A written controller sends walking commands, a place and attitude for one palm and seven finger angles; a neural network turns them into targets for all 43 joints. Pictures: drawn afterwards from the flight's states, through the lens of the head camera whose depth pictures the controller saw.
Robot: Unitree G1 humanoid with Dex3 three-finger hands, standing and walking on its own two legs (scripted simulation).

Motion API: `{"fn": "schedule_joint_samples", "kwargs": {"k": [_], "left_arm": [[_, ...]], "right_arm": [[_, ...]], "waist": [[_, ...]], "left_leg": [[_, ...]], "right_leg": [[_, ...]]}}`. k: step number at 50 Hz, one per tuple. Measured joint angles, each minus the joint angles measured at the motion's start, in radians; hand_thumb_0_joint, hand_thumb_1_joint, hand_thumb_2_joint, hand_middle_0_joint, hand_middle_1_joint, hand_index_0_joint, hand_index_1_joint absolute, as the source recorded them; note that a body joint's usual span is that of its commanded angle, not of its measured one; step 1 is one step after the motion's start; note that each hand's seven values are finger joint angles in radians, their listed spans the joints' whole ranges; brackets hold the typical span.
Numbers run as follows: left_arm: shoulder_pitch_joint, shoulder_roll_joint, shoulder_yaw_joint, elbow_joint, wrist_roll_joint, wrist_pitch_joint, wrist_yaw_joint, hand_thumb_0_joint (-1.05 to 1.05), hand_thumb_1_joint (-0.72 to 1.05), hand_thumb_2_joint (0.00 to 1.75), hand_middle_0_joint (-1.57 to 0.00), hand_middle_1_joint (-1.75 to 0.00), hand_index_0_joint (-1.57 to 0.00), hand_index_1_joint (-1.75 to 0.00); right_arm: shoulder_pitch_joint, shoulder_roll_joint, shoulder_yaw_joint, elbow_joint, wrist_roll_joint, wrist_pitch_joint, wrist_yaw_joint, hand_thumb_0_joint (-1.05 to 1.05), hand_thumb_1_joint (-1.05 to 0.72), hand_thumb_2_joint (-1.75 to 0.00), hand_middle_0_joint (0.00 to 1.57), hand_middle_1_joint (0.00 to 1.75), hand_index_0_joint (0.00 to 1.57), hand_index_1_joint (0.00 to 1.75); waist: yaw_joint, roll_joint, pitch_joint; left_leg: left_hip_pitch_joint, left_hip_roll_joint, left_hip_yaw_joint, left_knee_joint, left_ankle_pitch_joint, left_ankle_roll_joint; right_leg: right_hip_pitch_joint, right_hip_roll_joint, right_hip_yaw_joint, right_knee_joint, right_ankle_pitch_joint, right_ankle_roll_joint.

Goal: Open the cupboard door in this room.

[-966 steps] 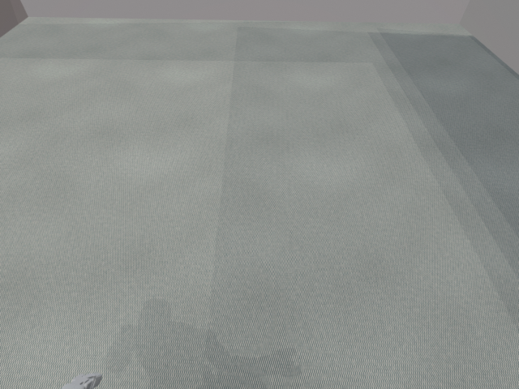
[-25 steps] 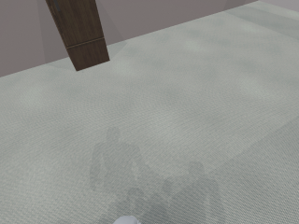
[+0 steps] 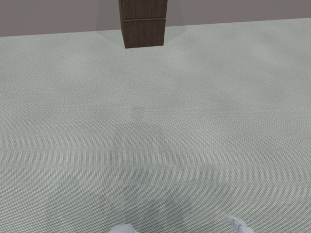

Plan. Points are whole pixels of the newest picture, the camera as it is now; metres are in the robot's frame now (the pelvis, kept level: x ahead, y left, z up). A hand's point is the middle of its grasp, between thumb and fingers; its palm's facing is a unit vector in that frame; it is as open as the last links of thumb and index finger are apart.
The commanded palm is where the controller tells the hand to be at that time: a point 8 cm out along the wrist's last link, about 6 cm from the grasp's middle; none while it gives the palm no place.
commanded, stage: turn or walk to find it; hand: left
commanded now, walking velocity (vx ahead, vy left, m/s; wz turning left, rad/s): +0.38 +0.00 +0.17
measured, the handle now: out of the picture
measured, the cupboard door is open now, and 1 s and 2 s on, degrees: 0 0 0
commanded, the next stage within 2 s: stand and wait in 1.48 s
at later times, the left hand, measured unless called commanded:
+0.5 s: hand (121, 155) +0.36 +0.16 -0.14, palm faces +0.02 -0.98 -0.21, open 7.4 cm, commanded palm none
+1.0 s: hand (110, 167) +0.33 +0.19 -0.17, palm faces +0.20 -0.97 -0.13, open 7.3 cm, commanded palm none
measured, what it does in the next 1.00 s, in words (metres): walks ahead: right foot, then left foot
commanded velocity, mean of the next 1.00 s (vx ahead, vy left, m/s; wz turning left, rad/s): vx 0.38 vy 0.00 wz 0.08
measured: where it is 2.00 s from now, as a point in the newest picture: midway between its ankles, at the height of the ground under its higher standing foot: (156, 145)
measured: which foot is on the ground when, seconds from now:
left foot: down 0.00-0.48, up 0.50-0.90, down 0.92-1.00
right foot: up 0.00-0.44, down 0.46-0.92, up 0.94-1.00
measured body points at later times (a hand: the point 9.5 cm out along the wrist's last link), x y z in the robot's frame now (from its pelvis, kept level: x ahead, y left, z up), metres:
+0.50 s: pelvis +0.23 -0.03 +0.00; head +0.25 -0.04 +0.44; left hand +0.36 +0.21 -0.13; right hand +0.12 -0.24 -0.16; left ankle +0.06 +0.08 -0.69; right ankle +0.33 -0.12 -0.72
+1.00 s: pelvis +0.42 +0.04 +0.01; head +0.42 +0.06 +0.46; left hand +0.32 +0.24 -0.16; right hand +0.56 -0.18 -0.12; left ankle +0.46 +0.13 -0.72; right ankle +0.35 -0.11 -0.67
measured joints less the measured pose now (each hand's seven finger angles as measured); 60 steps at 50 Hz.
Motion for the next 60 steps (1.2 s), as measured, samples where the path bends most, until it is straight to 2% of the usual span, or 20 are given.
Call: {"fn": "schedule_joint_samples", "kwargs": {"k": [3,10,15,21,23,25,27,28,30,33,37,43,45,46,47,49,50,52,55,60], "left_arm": [[-0.085,0.018,0.010,-0.029,0.009,-0.005,-0.002,0.01,0.91,0.90,-0.20,-0.29,-0.20,-0.30],[-0.238,0.022,0.018,-0.124,0.013,-0.007,-0.008,0.01,0.91,0.90,-0.20,-0.29,-0.20,-0.30],[-0.314,0.015,0.016,-0.159,0.007,0.001,-0.017,0.01,0.91,0.90,-0.20,-0.29,-0.20,-0.30],[-0.361,0.001,0.010,-0.181,0.003,-0.005,-0.023,0.01,0.91,0.90,-0.20,-0.29,-0.20,-0.30],[-0.360,0.000,0.005,-0.187,0.006,-0.029,-0.025,0.01,0.91,0.90,-0.20,-0.29,-0.20,-0.30],[-0.355,-0.007,0.003,-0.184,0.008,-0.063,-0.018,0.01,0.91,0.90,-0.20,-0.29,-0.20,-0.30],[-0.329,-0.017,-0.001,-0.169,0.001,-0.073,-0.014,0.00,0.91,0.90,-0.20,-0.29,-0.20,-0.30],[-0.310,-0.022,-0.002,-0.157,-0.001,-0.071,-0.010,0.00,0.91,0.90,-0.20,-0.29,-0.20,-0.30],[-0.265,-0.032,-0.001,-0.124,-0.001,-0.065,-0.001,0.00,0.91,0.90,-0.20,-0.29,-0.20,-0.30],[-0.195,-0.019,0.020,-0.078,0.000,-0.057,0.018,0.00,0.94,0.90,-0.20,-0.30,-0.20,-0.30],[-0.116,-0.006,0.018,-0.023,0.006,-0.054,0.013,0.00,0.94,0.90,-0.20,-0.29,-0.20,-0.30],[-0.041,-0.009,0.014,0.011,0.008,-0.053,0.005,0.00,0.92,0.90,-0.20,-0.29,-0.20,-0.30],[-0.018,-0.013,0.014,0.018,0.006,-0.048,0.004,0.01,0.92,0.90,-0.20,-0.29,-0.20,-0.30],[-0.006,-0.014,0.014,0.020,0.005,-0.044,0.003,0.01,0.92,0.90,-0.20,-0.29,-0.20,-0.30],[-0.005,-0.015,0.013,0.024,0.002,-0.037,0.001,0.01,0.92,0.90,-0.20,-0.29,-0.20,-0.30],[-0.017,-0.021,0.008,0.030,0.002,-0.020,-0.001,0.01,0.91,0.90,-0.20,-0.29,-0.20,-0.30],[-0.028,-0.022,0.007,0.030,0.002,-0.014,-0.003,0.01,0.91,0.90,-0.20,-0.29,-0.20,-0.30],[-0.060,-0.019,0.010,0.023,0.007,-0.009,-0.008,0.01,0.91,0.90,-0.20,-0.29,-0.20,-0.30],[-0.113,-0.013,0.017,-0.016,0.011,-0.007,-0.010,0.01,0.91,0.90,-0.20,-0.29,-0.20,-0.30],[-0.215,0.001,0.028,-0.090,0.013,-0.006,-0.013,0.01,0.91,0.90,-0.20,-0.29,-0.20,-0.30]], "right_arm": [[0.045,0.018,0.006,0.023,0.001,-0.014,-0.015,0.00,-0.91,-0.90,0.19,0.30,0.20,0.30],[0.185,0.009,-0.014,0.090,0.010,-0.020,-0.030,-0.02,-0.94,-0.90,0.20,0.30,0.20,0.30],[0.279,0.017,-0.011,0.135,0.005,-0.015,-0.034,-0.01,-0.92,-0.90,0.20,0.30,0.20,0.30],[0.360,0.028,-0.009,0.183,-0.005,-0.004,-0.037,0.00,-0.91,-0.90,0.20,0.30,0.20,0.30],[0.388,0.035,-0.006,0.203,-0.002,0.002,-0.035,0.00,-0.91,-0.90,0.20,0.30,0.20,0.30],[0.381,0.039,-0.003,0.219,0.008,0.017,-0.028,0.00,-0.91,-0.90,0.20,0.30,0.20,0.30],[0.357,0.034,-0.006,0.216,0.011,0.030,-0.023,0.00,-0.91,-0.90,0.20,0.30,0.20,0.30],[0.339,0.030,-0.009,0.210,0.009,0.036,-0.022,0.00,-0.91,-0.90,0.20,0.30,0.20,0.30],[0.297,0.019,-0.013,0.189,0.002,0.044,-0.019,0.00,-0.91,-0.90,0.20,0.30,0.20,0.30],[0.237,0.011,-0.019,0.147,-0.007,0.048,-0.014,0.00,-0.91,-0.90,0.19,0.30,0.20,0.30],[0.163,0.005,-0.024,0.102,-0.008,0.047,-0.003,0.00,-0.91,-0.90,0.19,0.30,0.20,0.30],[0.075,0.001,-0.021,0.067,-0.006,0.035,0.010,0.00,-0.91,-0.90,0.19,0.30,0.20,0.30],[0.059,0.000,-0.017,0.058,-0.007,0.024,0.010,0.00,-0.91,-0.90,0.19,0.30,0.20,0.30],[0.050,0.001,-0.014,0.053,-0.008,0.015,0.008,0.00,-0.91,-0.90,0.19,0.30,0.20,0.30],[0.038,0.007,-0.013,0.050,-0.012,0.003,0.005,0.00,-0.91,-0.90,0.19,0.30,0.20,0.30],[0.031,0.016,-0.007,0.041,-0.012,-0.014,-0.002,0.00,-0.91,-0.90,0.19,0.30,0.20,0.30],[0.038,0.022,-0.004,0.039,-0.010,-0.016,-0.006,0.00,-0.91,-0.90,0.19,0.30,0.20,0.30],[0.067,0.036,0.000,0.045,-0.009,-0.018,-0.013,0.00,-0.91,-0.90,0.19,0.30,0.20,0.30],[0.120,0.029,-0.027,0.057,0.004,-0.026,-0.036,-0.02,-0.95,-0.90,0.20,0.30,0.21,0.30],[0.225,0.016,-0.023,0.114,0.001,-0.014,-0.035,-0.02,-0.95,-0.90,0.20,0.30,0.20,0.30]], "waist": [[-0.014,-0.005,-0.018],[-0.042,-0.021,-0.072],[-0.075,-0.017,-0.069],[-0.120,0.019,-0.037],[-0.121,0.029,-0.028],[-0.112,0.043,-0.004],[-0.103,0.053,0.009],[-0.098,0.057,0.009],[-0.091,0.062,0.002],[-0.082,0.060,-0.024],[-0.063,0.051,-0.051],[-0.011,0.035,-0.056],[0.002,0.028,-0.058],[0.005,0.019,-0.057],[0.007,0.004,-0.048],[0.003,-0.002,-0.036],[-0.003,0.000,-0.036],[-0.016,0.002,-0.041],[-0.035,0.000,-0.057],[-0.053,-0.007,-0.074]], "left_leg": [[0.091,-0.027,-0.009,-0.110,0.025,-0.006],[0.279,-0.085,-0.031,-0.315,0.045,0.008],[0.376,-0.096,-0.048,-0.372,0.011,-0.005],[0.452,-0.069,-0.058,-0.341,-0.097,-0.043],[0.432,-0.046,-0.069,-0.223,-0.168,-0.056],[0.302,-0.024,-0.104,0.110,-0.176,-0.046],[0.154,-0.023,-0.142,0.420,-0.153,-0.035],[0.089,-0.015,-0.146,0.510,-0.117,-0.034],[-0.022,0.013,-0.143,0.576,-0.047,-0.042],[-0.135,0.058,-0.133,0.508,0.008,-0.067],[-0.180,0.096,-0.102,0.301,0.061,-0.093],[-0.102,0.084,-0.061,0.015,0.073,-0.091],[-0.037,0.068,-0.039,-0.073,0.074,-0.086],[-0.008,0.056,-0.027,-0.107,0.108,-0.069],[-0.004,0.045,-0.012,-0.085,0.116,-0.048],[0.017,0.040,0.011,-0.050,0.068,-0.025],[0.038,0.038,0.018,-0.059,0.051,-0.020],[0.088,0.030,0.026,-0.110,0.049,-0.024],[0.159,0.008,0.035,-0.206,0.064,-0.021],[0.249,-0.027,0.024,-0.322,0.073,-0.025]], "right_leg": [[-0.142,0.007,0.021,0.049,0.099,-0.003],[-0.316,0.011,0.044,-0.070,0.296,0.023],[-0.316,0.025,0.042,-0.249,0.350,0.016],[-0.212,0.069,0.019,-0.477,0.305,-0.034],[-0.129,0.094,0.000,-0.570,0.328,-0.060],[-0.118,0.105,-0.021,-0.519,0.324,-0.098],[-0.081,0.112,-0.037,-0.506,0.268,-0.103],[-0.056,0.117,-0.043,-0.523,0.255,-0.102],[-0.005,0.127,-0.050,-0.576,0.257,-0.092],[0.059,0.139,-0.059,-0.649,0.259,-0.094],[0.132,0.145,-0.065,-0.720,0.249,-0.085],[0.218,0.134,-0.079,-0.739,0.185,-0.045],[0.234,0.121,-0.080,-0.702,0.139,-0.024],[0.226,0.106,-0.073,-0.653,0.103,-0.017],[0.196,0.083,-0.056,-0.561,0.072,-0.026],[0.090,0.079,0.001,-0.299,0.009,-0.043],[0.034,0.082,0.016,-0.186,0.011,-0.049],[-0.063,0.076,0.024,-0.057,0.056,-0.050],[-0.175,0.051,0.030,-0.027,0.154,-0.037],[-0.276,0.019,0.041,-0.110,0.281,-0.005]]}}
